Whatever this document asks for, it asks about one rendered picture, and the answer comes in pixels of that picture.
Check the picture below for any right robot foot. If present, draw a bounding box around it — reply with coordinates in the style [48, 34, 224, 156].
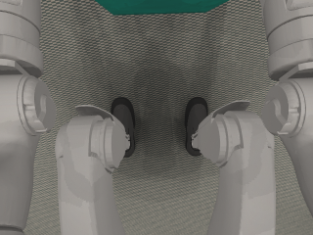
[184, 97, 208, 157]

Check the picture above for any carton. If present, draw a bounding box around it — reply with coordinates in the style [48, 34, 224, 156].
[95, 0, 230, 16]

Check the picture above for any robot right forearm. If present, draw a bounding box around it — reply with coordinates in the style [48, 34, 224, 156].
[258, 0, 313, 81]

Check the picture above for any left robot thigh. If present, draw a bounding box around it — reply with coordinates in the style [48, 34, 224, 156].
[57, 115, 126, 235]

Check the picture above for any right robot upper arm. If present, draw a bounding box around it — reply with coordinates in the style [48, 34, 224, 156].
[261, 77, 313, 217]

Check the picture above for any left robot upper arm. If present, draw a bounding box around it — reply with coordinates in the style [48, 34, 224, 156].
[0, 74, 57, 235]

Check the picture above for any robot left forearm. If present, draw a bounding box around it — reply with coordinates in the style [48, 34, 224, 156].
[0, 0, 44, 78]

